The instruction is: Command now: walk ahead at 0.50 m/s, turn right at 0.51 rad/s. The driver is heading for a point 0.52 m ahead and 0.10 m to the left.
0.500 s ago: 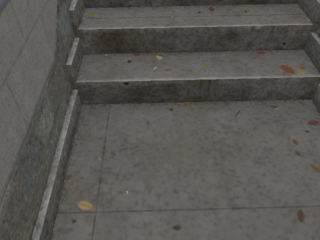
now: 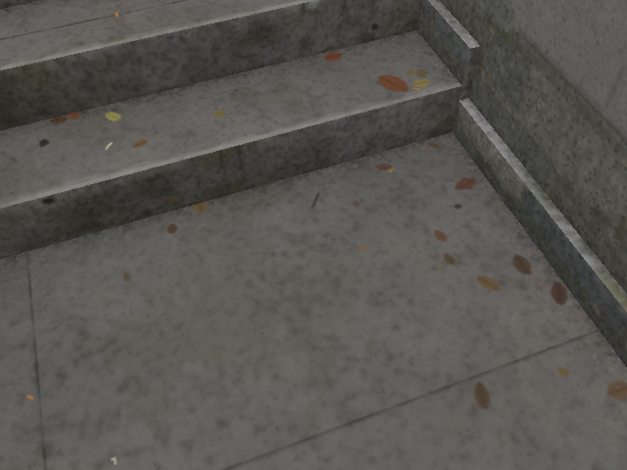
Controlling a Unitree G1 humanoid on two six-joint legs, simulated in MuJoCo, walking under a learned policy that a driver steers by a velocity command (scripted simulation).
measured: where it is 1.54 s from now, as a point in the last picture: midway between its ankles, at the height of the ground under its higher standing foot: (324, 444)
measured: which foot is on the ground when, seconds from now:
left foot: up 0.00-0.40, down 0.42-0.88, up 0.90-1.00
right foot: down 0.00-0.44, up 0.46-0.86, down 0.88-1.00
